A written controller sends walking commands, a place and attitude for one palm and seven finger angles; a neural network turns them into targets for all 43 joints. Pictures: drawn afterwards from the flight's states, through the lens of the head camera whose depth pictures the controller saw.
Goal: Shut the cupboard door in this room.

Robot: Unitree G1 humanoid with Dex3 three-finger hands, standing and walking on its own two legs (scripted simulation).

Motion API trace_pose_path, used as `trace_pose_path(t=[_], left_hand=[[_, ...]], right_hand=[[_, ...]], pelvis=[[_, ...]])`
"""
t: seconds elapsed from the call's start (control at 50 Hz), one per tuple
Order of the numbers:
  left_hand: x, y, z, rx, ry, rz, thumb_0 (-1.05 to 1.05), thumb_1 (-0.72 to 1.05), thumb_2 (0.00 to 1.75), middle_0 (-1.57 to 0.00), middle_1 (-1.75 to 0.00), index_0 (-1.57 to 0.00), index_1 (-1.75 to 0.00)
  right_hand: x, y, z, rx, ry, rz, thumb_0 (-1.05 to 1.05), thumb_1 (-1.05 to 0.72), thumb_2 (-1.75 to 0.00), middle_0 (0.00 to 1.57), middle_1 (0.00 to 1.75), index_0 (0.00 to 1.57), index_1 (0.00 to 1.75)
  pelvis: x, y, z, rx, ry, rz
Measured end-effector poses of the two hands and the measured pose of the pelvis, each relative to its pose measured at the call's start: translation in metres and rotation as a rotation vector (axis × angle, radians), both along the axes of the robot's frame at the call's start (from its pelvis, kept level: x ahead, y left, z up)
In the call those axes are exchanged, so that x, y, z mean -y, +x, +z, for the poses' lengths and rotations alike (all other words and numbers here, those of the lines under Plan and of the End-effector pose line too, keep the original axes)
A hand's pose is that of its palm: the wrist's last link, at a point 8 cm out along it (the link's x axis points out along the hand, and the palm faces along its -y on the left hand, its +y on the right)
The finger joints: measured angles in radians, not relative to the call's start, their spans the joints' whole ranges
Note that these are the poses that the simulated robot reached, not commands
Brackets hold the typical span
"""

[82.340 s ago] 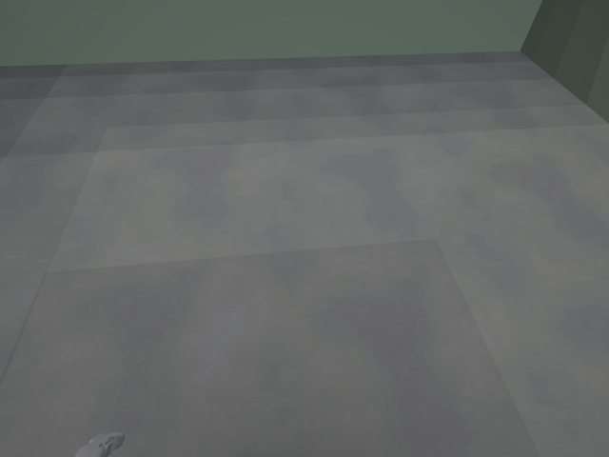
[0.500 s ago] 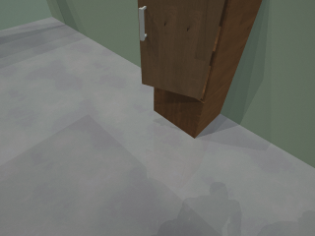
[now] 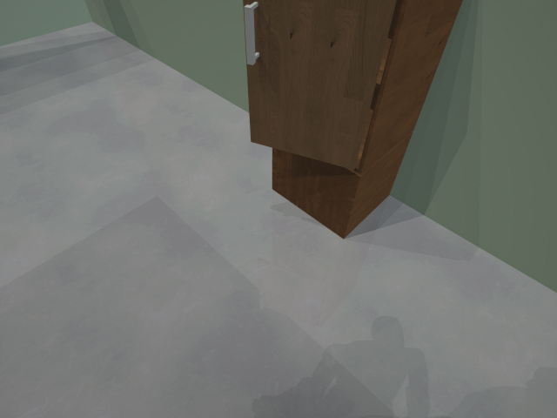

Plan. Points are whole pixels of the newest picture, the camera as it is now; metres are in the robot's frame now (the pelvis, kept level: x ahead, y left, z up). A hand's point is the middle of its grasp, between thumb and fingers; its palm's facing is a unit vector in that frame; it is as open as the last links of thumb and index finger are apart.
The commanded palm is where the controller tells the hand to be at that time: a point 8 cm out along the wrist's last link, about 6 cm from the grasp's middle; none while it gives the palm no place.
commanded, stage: walk to a spot facing it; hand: left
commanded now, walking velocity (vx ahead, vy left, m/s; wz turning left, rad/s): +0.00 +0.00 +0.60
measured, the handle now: (253, 33) +1.10 +0.12 +0.08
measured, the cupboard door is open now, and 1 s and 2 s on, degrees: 22 22 22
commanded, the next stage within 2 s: turn to face it in 1.44 s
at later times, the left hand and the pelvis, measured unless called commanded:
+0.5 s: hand out of the picture +0.05 +0.24 -0.17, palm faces +0.26 -0.95 -0.19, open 7.4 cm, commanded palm none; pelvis +0.02 +0.03 +0.00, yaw +16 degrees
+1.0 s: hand (161, 390) +0.20 +0.21 -0.15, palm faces +0.53 -0.82 -0.24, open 7.4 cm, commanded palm none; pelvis +0.22 +0.00 +0.00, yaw +34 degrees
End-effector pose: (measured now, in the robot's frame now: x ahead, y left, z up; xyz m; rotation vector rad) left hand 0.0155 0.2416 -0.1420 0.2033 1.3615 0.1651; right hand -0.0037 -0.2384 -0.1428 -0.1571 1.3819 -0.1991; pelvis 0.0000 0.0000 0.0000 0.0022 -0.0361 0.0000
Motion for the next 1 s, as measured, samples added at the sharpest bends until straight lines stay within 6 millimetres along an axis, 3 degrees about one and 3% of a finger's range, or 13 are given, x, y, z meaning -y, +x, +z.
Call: trace_pose_path(t=[0.18, 0.3, 0.36, 0.52, 0.66, 0.76, 0.84, 0.92, 1.0], left_hand=[[-0.001, -0.007, -0.011, 0.038, -0.011, 0.086, 0.00, 0.91, 0.90, -0.20, -0.30, -0.20, -0.30], [-0.017, -0.018, -0.029, 0.064, -0.044, 0.170, 0.00, 0.91, 0.90, -0.21, -0.30, -0.20, -0.30], [-0.026, -0.017, -0.026, 0.057, -0.054, 0.190, 0.00, 0.91, 0.90, -0.21, -0.30, -0.20, -0.30], [-0.049, 0.017, 0.000, 0.156, -0.029, 0.243, 0.00, 0.91, 0.90, -0.20, -0.30, -0.20, -0.29], [-0.053, 0.070, 0.010, 0.203, 0.000, 0.265, 0.01, 0.91, 0.90, -0.20, -0.30, -0.19, -0.29], [-0.044, 0.131, 0.015, 0.259, 0.021, 0.263, 0.01, 0.91, 0.90, -0.20, -0.30, -0.19, -0.29], [-0.036, 0.172, 0.012, 0.337, 0.067, 0.297, 0.01, 0.91, 0.90, -0.20, -0.30, -0.20, -0.30], [-0.021, 0.169, 0.019, 0.299, 0.079, 0.400, 0.00, 0.91, 0.90, -0.21, -0.30, -0.20, -0.30], [-0.002, 0.147, 0.019, 0.205, 0.061, 0.519, 0.00, 0.91, 0.90, -0.21, -0.30, -0.20, -0.30]], right_hand=[[-0.007, 0.009, -0.008, -0.039, 0.018, 0.063, 0.00, -0.91, -0.90, 0.20, 0.30, 0.20, 0.30], [-0.019, 0.028, -0.005, -0.018, -0.016, 0.138, 0.00, -0.91, -0.90, 0.20, 0.30, 0.20, 0.30], [-0.024, 0.035, 0.002, 0.000, -0.033, 0.166, 0.00, -0.91, -0.90, 0.20, 0.30, 0.20, 0.30], [-0.030, 0.053, 0.022, -0.060, -0.049, 0.242, 0.00, -0.91, -0.90, 0.20, 0.30, 0.20, 0.30], [-0.024, 0.095, 0.022, -0.086, -0.037, 0.280, 0.00, -0.91, -0.90, 0.21, 0.30, 0.20, 0.30], [-0.012, 0.142, 0.008, -0.115, -0.015, 0.309, 0.00, -0.90, -0.90, 0.21, 0.30, 0.20, 0.30], [0.000, 0.197, -0.017, -0.135, 0.003, 0.360, 0.00, -0.90, -0.90, 0.21, 0.30, 0.20, 0.30], [-0.007, 0.281, -0.016, -0.076, 0.006, 0.466, 0.01, -0.91, -0.90, 0.20, 0.30, 0.20, 0.30], [-0.035, 0.375, -0.002, 0.040, 0.023, 0.569, 0.01, -0.91, -0.90, 0.20, 0.30, 0.19, 0.30]], pelvis=[[-0.001, -0.009, -0.010, -0.015, -0.017, 0.084], [-0.016, -0.009, -0.020, -0.011, -0.027, 0.169], [-0.023, -0.005, -0.016, -0.025, -0.034, 0.196], [-0.028, 0.023, 0.002, -0.062, -0.047, 0.290], [-0.021, 0.068, 0.003, -0.075, -0.036, 0.353], [-0.011, 0.114, -0.004, -0.077, -0.020, 0.390], [-0.001, 0.157, -0.021, -0.074, -0.005, 0.448], [0.000, 0.188, -0.012, -0.054, -0.009, 0.523], [-0.004, 0.220, -0.002, -0.059, 0.004, 0.590]])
